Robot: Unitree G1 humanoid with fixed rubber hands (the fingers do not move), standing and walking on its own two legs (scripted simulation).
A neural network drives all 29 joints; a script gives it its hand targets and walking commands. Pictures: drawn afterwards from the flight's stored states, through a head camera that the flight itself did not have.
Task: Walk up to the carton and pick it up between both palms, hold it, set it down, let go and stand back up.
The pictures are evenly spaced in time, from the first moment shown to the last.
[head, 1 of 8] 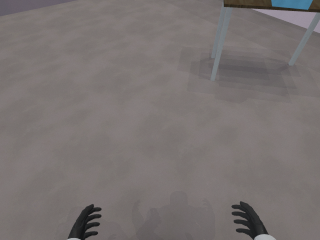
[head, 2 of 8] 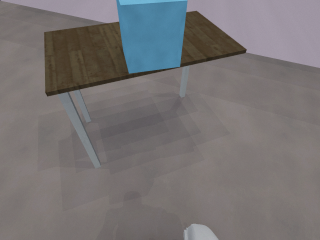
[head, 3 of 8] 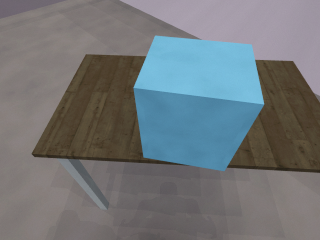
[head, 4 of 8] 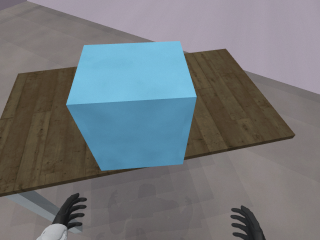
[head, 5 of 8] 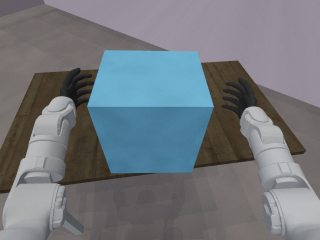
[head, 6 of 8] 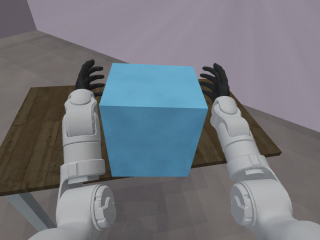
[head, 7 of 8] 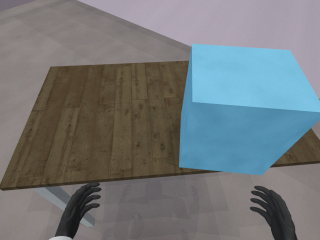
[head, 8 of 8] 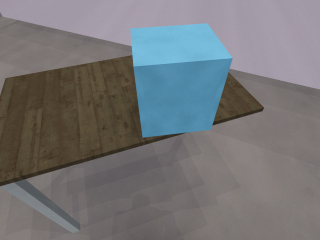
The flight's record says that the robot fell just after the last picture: no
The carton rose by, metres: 0.01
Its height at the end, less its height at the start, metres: +0.00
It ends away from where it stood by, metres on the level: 0.16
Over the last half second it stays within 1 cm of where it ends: yes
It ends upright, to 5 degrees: yes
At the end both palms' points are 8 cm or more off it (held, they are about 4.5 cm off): yes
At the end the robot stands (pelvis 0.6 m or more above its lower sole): yes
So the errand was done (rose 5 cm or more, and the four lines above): no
